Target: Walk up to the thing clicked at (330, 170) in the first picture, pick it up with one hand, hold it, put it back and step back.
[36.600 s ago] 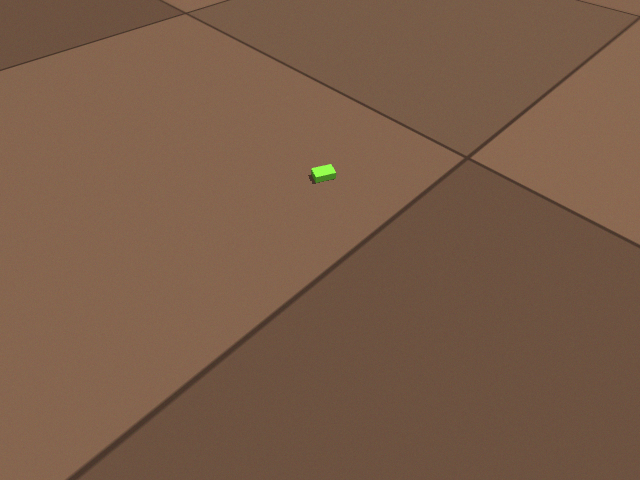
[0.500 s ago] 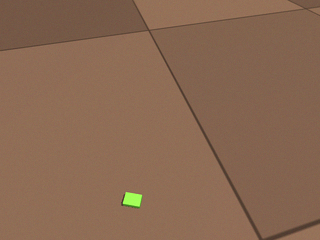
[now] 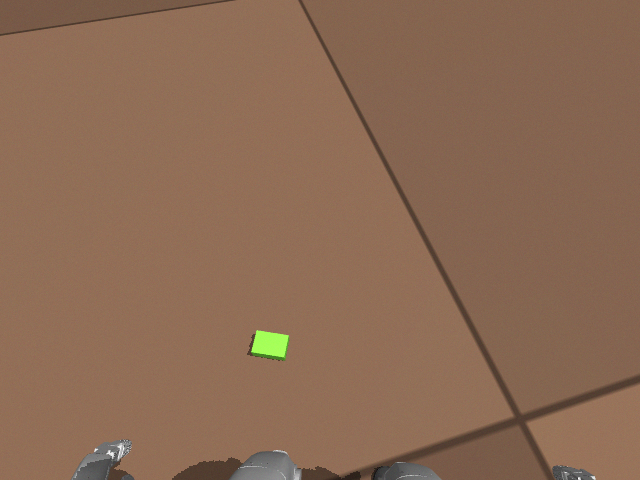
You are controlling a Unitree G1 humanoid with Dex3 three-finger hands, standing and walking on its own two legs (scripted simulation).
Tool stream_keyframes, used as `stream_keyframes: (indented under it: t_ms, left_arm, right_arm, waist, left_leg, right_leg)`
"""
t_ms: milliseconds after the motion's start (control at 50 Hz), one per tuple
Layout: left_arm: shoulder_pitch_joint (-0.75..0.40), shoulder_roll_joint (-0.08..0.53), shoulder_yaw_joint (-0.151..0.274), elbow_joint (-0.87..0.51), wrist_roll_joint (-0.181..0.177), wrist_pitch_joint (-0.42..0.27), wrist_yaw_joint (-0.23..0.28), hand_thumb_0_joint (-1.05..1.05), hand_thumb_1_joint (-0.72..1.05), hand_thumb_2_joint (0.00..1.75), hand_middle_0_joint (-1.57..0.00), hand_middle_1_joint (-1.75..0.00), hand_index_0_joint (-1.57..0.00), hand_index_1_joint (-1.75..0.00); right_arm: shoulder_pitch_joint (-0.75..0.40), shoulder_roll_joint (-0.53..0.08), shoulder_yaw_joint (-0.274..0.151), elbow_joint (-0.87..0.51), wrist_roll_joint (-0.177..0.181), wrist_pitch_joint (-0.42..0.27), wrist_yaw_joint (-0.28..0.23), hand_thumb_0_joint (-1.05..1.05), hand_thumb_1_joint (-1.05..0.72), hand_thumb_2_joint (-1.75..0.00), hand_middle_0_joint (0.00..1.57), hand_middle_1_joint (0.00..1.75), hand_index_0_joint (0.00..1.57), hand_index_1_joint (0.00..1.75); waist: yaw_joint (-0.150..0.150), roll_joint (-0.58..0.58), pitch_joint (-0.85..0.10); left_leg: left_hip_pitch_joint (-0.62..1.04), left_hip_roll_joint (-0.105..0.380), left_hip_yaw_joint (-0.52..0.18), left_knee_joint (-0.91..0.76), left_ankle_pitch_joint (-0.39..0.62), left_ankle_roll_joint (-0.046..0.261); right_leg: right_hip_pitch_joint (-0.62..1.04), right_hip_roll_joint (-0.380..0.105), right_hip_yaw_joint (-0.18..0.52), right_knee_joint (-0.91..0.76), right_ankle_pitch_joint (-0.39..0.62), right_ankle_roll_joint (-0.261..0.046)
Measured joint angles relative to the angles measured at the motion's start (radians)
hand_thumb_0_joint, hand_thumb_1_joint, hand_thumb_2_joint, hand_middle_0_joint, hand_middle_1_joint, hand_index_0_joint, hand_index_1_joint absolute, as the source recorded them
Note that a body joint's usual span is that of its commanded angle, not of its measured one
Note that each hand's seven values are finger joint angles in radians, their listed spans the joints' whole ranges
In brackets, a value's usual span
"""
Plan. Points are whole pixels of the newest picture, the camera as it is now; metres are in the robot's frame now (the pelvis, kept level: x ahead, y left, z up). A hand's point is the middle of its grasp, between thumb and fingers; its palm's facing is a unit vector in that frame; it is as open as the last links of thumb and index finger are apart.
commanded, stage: step back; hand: left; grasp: from above
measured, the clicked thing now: (270, 345) +0.50 +0.19 -0.75
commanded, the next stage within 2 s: none
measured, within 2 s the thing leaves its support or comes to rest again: neither
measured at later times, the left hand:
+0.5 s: hand out of the picture +0.04 +0.29 -0.16, palm faces -0.09 -0.91 -0.40, open 7.4 cm
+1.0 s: hand out of the picture -0.08 +0.32 -0.16, palm faces -0.02 -0.94 -0.34, open 7.4 cm
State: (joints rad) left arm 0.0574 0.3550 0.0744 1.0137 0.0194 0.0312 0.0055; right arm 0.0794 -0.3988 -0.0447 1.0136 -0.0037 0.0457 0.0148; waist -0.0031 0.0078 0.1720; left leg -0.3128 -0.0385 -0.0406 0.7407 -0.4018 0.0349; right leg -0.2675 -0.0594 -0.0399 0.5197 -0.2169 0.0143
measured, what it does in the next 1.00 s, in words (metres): walks backwards: left foot, then right foot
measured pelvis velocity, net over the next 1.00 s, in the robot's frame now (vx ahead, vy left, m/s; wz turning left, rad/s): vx -0.21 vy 0.06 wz -0.03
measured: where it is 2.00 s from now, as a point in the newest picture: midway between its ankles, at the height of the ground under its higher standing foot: outside the picture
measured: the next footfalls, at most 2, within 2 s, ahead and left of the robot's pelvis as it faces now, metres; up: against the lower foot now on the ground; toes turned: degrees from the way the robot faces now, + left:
left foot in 0.08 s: +0.01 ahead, +0.12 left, +0.00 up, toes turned -2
right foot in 0.48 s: -0.06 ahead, -0.09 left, +0.00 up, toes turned -1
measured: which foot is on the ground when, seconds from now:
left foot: up 0.00-0.06, down 0.08-0.52, up 0.54-0.82, down 0.84-1.00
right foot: down 0.00-0.08, up 0.10-0.46, down 0.48-0.86, up 0.88-1.00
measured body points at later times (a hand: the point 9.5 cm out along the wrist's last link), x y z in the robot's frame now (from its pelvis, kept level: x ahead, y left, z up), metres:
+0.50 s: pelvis -0.09 +0.03 -0.02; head -0.01 +0.02 +0.42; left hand +0.04 +0.33 -0.14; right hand +0.00 -0.28 -0.14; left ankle -0.03 +0.12 -0.73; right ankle -0.10 -0.09 -0.74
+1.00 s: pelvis -0.21 +0.06 +0.00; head -0.15 +0.09 +0.44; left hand -0.08 +0.37 -0.14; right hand -0.12 -0.25 -0.10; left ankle -0.18 +0.17 -0.73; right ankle -0.22 -0.09 -0.65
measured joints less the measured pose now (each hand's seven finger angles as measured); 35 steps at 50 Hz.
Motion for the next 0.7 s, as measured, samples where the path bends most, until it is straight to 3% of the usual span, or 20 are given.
stream_keyframes:
  t_ms: [40,80,100,140,180,220,280,400,480,520,540,600,640,700]
  left_arm:
    - [-0.011,0.011,0.001,-0.023,0.006,0.007,0.002,0.00,0.90,0.90,-0.21,-0.30,-0.21,-0.30]
    - [-0.025,0.022,-0.002,-0.049,0.005,0.015,0.004,0.00,0.90,0.90,-0.21,-0.30,-0.21,-0.30]
    - [-0.039,0.029,-0.001,-0.062,0.000,0.019,0.006,0.00,0.90,0.90,-0.21,-0.30,-0.21,-0.30]
    - [-0.065,0.046,0.006,-0.085,-0.005,0.028,0.015,0.00,0.90,0.90,-0.21,-0.30,-0.21,-0.30]
    - [-0.067,0.049,0.007,-0.100,-0.005,0.031,0.025,0.00,0.90,0.90,-0.21,-0.30,-0.20,-0.30]
    - [-0.058,0.044,0.001,-0.105,-0.009,0.033,0.028,0.00,0.91,0.90,-0.20,-0.30,-0.20,-0.30]
    - [-0.025,0.033,-0.005,-0.113,-0.011,0.032,0.023,0.00,0.91,0.90,-0.20,-0.30,-0.20,-0.30]
    - [0.032,0.023,-0.003,-0.119,-0.005,0.029,0.012,0.00,0.90,0.90,-0.21,-0.30,-0.21,-0.30]
    - [0.054,0.018,0.004,-0.122,0.000,0.014,0.006,0.00,0.90,0.90,-0.21,-0.30,-0.21,-0.30]
    - [0.052,-0.009,0.003,-0.111,0.007,0.007,0.004,0.00,0.90,0.90,-0.21,-0.30,-0.21,-0.30]
    - [0.062,-0.015,-0.001,-0.116,0.008,0.005,-0.001,0.00,0.90,0.90,-0.21,-0.30,-0.21,-0.30]
    - [0.092,-0.009,-0.003,-0.139,0.014,0.006,-0.007,0.00,0.90,0.90,-0.21,-0.30,-0.21,-0.30]
    - [0.096,-0.011,0.000,-0.149,0.011,0.009,-0.002,0.00,0.90,0.90,-0.21,-0.30,-0.21,-0.30]
    - [0.086,-0.015,0.000,-0.176,0.014,0.008,0.003,0.00,0.90,0.90,-0.21,-0.30,-0.21,-0.30]
  right_arm:
    - [0.019,-0.006,-0.007,-0.020,0.001,0.003,0.005,0.01,-0.91,-0.90,0.20,0.30,0.20,0.30]
    - [0.048,-0.014,-0.012,-0.036,-0.003,-0.004,0.006,0.00,-0.91,-0.90,0.20,0.30,0.20,0.30]
    - [0.054,-0.011,-0.017,-0.035,-0.011,-0.007,0.002,0.00,-0.91,-0.90,0.20,0.30,0.20,0.30]
    - [0.058,0.013,-0.016,-0.034,-0.026,-0.008,-0.002,0.00,-0.91,-0.90,0.20,0.30,0.20,0.30]
    - [0.067,0.030,-0.008,-0.043,-0.031,-0.007,-0.003,0.01,-0.91,-0.90,0.20,0.30,0.20,0.30]
    - [0.074,0.041,-0.005,-0.053,-0.036,-0.005,-0.010,0.01,-0.91,-0.90,0.20,0.30,0.20,0.30]
    - [0.069,0.044,-0.002,-0.075,-0.035,-0.007,-0.024,0.01,-0.91,-0.90,0.21,0.30,0.20,0.30]
    - [0.045,0.051,0.002,-0.133,-0.025,-0.020,-0.034,0.01,-0.91,-0.90,0.21,0.30,0.20,0.30]
    - [0.026,0.042,0.009,-0.148,-0.017,-0.011,-0.028,0.01,-0.91,-0.90,0.21,0.30,0.20,0.30]
    - [0.012,0.023,0.004,-0.136,-0.008,-0.002,-0.026,0.01,-0.91,-0.90,0.21,0.30,0.20,0.30]
    - [0.014,0.021,0.003,-0.129,-0.003,0.004,-0.026,0.01,-0.91,-0.90,0.21,0.30,0.20,0.30]
    - [0.021,0.031,0.003,-0.117,0.003,0.016,-0.024,0.01,-0.91,-0.90,0.21,0.30,0.20,0.30]
    - [0.033,0.023,0.006,-0.118,0.007,0.009,-0.022,0.01,-0.91,-0.90,0.21,0.30,0.20,0.30]
    - [0.052,-0.001,0.007,-0.125,0.008,-0.002,-0.028,0.01,-0.91,-0.90,0.21,0.30,0.20,0.30]
  waist:
    - [-0.010,-0.016,-0.003]
    - [-0.021,-0.016,-0.014]
    - [-0.021,-0.027,-0.008]
    - [-0.012,-0.062,0.023]
    - [-0.018,-0.068,0.032]
    - [-0.025,-0.062,0.030]
    - [-0.021,-0.050,0.026]
    - [-0.016,-0.033,0.036]
    - [-0.003,-0.018,0.036]
    - [-0.017,0.048,0.052]
    - [-0.019,0.061,0.041]
    - [0.015,0.012,0.009]
    - [0.018,-0.005,-0.006]
    - [0.021,-0.004,-0.020]
  left_leg:
    - [0.000,-0.009,0.005,0.025,-0.020,0.012]
    - [0.036,0.009,0.002,-0.069,0.077,0.006]
    - [0.036,0.002,0.002,-0.078,0.036,0.000]
    - [0.031,-0.013,0.018,-0.071,0.033,0.004]
    - [0.026,-0.008,0.016,-0.090,0.058,0.008]
    - [0.025,-0.002,0.016,-0.126,0.088,0.014]
    - [0.022,0.007,0.038,-0.156,0.115,0.023]
    - [-0.004,0.015,0.083,-0.127,0.122,0.026]
    - [-0.046,0.028,0.109,-0.055,0.105,0.014]
    - [-0.054,0.063,0.072,-0.022,0.102,0.002]
    - [-0.064,0.056,0.047,-0.006,0.094,-0.001]
    - [-0.109,-0.034,-0.010,0.219,-0.096,-0.022]
    - [-0.121,-0.074,-0.055,0.331,-0.115,-0.028]
    - [-0.107,-0.083,-0.097,0.369,-0.104,-0.040]
  right_leg:
    - [-0.035,-0.019,0.003,0.038,-0.009,0.012]
    - [-0.081,-0.025,-0.003,0.093,-0.028,0.022]
    - [-0.111,-0.022,0.019,0.140,-0.050,0.009]
    - [-0.155,0.031,0.119,0.272,-0.207,-0.021]
    - [-0.187,0.103,0.169,0.398,-0.306,-0.035]
    - [-0.208,0.152,0.183,0.503,-0.316,-0.040]
    - [-0.207,0.171,0.175,0.591,-0.294,-0.029]
    - [-0.098,0.124,0.153,0.435,-0.287,0.001]
    - [0.003,0.084,0.111,0.168,-0.177,-0.015]
    - [0.032,0.119,0.074,0.130,-0.141,-0.025]
    - [0.029,0.123,0.065,0.126,-0.135,-0.030]
    - [-0.001,0.085,0.103,0.129,-0.118,-0.041]
    - [-0.009,0.062,0.109,0.093,-0.086,-0.039]
    - [-0.037,0.050,0.103,0.054,-0.040,-0.029]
